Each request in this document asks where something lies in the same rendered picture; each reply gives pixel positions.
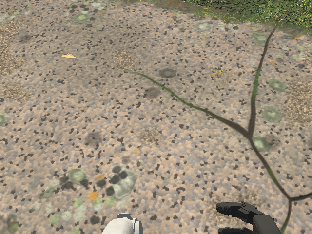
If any robot left thigh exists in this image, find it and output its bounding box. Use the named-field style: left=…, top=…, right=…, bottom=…
left=101, top=217, right=143, bottom=234

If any left robot shin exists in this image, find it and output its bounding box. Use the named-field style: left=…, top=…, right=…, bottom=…
left=116, top=213, right=133, bottom=220

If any right robot hand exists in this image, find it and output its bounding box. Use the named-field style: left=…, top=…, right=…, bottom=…
left=215, top=201, right=282, bottom=234

